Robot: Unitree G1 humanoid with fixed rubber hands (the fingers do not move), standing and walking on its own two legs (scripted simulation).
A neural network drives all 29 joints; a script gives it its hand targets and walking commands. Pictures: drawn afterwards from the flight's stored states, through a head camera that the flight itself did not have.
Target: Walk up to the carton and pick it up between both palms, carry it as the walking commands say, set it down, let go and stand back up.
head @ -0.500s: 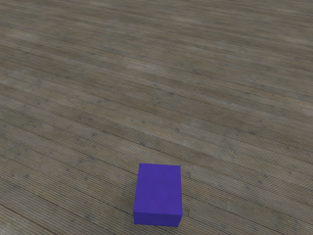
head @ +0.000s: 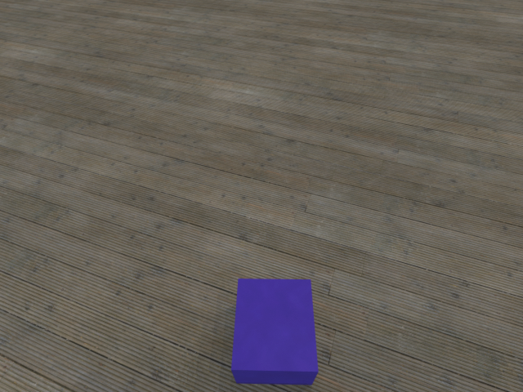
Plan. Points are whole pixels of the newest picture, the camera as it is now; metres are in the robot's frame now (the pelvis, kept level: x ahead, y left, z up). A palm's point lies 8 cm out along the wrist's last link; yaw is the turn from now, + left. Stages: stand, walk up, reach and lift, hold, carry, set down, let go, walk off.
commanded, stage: walk up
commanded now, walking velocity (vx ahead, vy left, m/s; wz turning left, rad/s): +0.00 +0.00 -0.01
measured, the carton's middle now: (274, 330) +0.42 -0.02 -0.67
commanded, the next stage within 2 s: stand in 0.26 s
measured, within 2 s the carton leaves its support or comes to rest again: neither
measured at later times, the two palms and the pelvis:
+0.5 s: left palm out of the picture -0.02 +0.20 -0.14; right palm out of the picture -0.04 -0.22 -0.14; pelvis +0.01 -0.01 +0.00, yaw +0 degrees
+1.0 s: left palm out of the picture -0.04 +0.20 -0.14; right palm out of the picture -0.07 -0.20 -0.14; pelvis -0.01 -0.01 +0.00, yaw +0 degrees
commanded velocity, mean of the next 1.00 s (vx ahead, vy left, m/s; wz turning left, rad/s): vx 0.00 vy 0.00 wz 0.00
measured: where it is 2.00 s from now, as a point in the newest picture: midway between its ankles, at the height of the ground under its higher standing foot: outside the picture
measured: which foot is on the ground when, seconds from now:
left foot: down 0.00-1.00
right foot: down 0.00-1.00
